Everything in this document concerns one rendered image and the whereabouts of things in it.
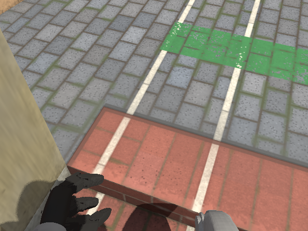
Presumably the robot right thigh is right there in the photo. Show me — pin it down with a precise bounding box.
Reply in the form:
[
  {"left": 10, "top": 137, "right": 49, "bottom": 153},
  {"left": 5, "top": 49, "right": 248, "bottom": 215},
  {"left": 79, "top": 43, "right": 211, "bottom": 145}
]
[{"left": 194, "top": 210, "right": 239, "bottom": 231}]

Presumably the robot left hand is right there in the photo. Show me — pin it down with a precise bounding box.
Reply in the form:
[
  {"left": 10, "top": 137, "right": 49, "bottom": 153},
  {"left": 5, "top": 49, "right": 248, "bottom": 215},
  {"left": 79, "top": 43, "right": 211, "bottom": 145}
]
[{"left": 39, "top": 171, "right": 112, "bottom": 231}]

